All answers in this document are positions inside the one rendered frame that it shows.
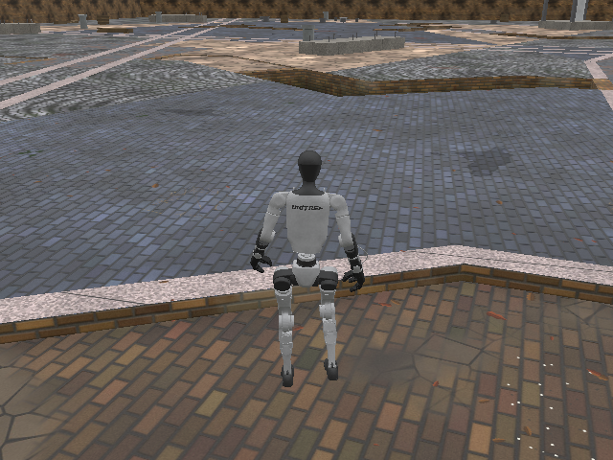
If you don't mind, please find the robot right hand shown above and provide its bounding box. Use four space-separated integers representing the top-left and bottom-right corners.
342 269 365 292

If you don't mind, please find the right robot forearm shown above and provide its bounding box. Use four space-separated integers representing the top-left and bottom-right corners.
344 233 363 273

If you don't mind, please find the robot left upper arm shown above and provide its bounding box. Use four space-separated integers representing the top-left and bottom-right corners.
260 192 289 242

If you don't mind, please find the robot right thigh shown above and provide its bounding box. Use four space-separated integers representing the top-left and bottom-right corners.
319 266 338 320

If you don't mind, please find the robot left shin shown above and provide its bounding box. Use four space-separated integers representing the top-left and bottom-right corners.
279 315 293 375

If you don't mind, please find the robot left hand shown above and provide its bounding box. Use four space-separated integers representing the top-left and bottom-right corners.
250 255 272 273

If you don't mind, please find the left robot forearm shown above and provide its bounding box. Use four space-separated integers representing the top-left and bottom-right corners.
253 229 269 259

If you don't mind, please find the robot right upper arm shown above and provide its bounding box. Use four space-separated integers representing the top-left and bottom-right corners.
329 193 353 247

